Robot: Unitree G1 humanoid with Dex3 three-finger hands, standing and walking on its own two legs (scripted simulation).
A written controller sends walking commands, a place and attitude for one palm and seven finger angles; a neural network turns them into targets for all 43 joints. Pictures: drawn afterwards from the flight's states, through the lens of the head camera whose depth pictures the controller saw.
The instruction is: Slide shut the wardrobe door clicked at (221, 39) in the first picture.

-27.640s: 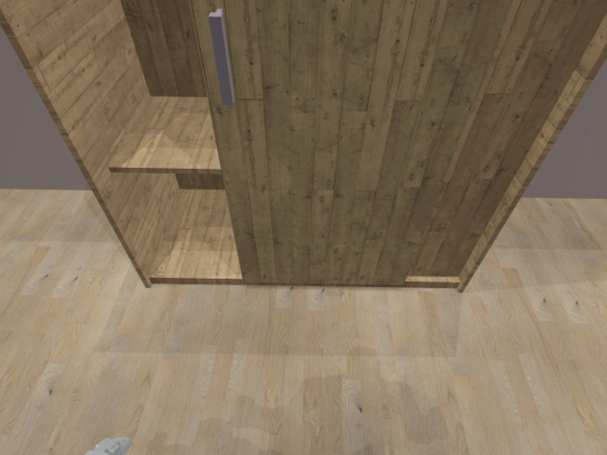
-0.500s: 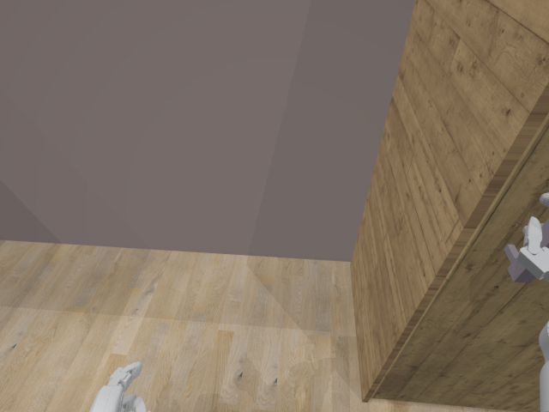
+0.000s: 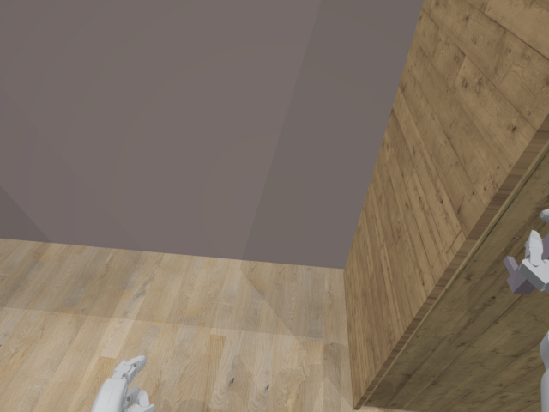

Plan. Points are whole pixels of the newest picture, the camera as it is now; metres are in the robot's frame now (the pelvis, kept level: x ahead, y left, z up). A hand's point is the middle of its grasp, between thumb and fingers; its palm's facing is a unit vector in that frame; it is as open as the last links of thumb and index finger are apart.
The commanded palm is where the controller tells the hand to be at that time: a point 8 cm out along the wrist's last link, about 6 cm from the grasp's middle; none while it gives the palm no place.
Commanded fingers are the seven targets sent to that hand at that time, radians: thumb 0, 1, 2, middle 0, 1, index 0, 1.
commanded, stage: stop walking and hold the door there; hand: right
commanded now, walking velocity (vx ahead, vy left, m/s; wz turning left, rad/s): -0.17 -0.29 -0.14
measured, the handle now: (546, 238) +0.32 -0.35 +0.15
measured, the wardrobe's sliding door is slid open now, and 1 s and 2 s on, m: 0.00 0.00 0.00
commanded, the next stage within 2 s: loosen the grip on the handle in 1.66 s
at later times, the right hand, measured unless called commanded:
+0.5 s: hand (535, 264) +0.29 -0.32 +0.14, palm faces +0.42 +0.88 -0.22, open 5.8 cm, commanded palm +0.25 -0.36 +0.12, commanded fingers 0.00 -0.90 -0.90 0.45 1.40 0.45 1.40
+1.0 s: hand (536, 264) +0.29 -0.32 +0.14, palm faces +0.40 +0.89 -0.22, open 5.8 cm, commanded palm +0.25 -0.36 +0.12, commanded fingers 0.00 -0.90 -0.90 0.45 1.40 0.45 1.40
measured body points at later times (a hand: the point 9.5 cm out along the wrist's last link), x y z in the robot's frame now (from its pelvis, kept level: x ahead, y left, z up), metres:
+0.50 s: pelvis -0.04 -0.06 +0.00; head -0.04 -0.05 +0.45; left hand +0.12 +0.16 -0.11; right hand +0.26 -0.37 +0.15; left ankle -0.04 +0.06 -0.70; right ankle -0.01 -0.10 -0.74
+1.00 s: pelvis -0.04 -0.06 +0.00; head -0.06 -0.06 +0.45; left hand +0.12 +0.19 -0.09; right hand +0.26 -0.37 +0.15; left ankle -0.02 +0.07 -0.74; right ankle -0.01 -0.10 -0.74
